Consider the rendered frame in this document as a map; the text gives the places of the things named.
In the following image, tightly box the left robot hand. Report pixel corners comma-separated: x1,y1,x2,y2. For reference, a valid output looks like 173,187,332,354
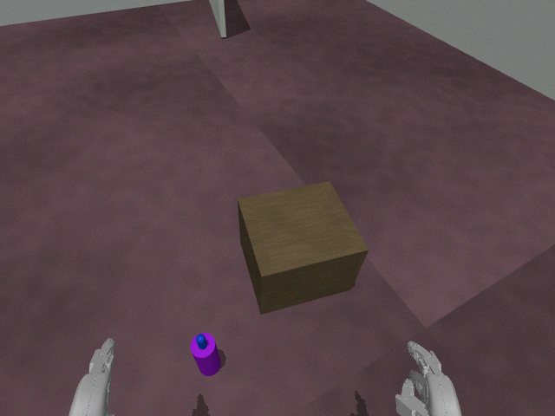
69,338,114,416

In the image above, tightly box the right robot hand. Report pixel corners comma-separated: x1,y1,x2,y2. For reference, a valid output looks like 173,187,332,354
395,341,462,416

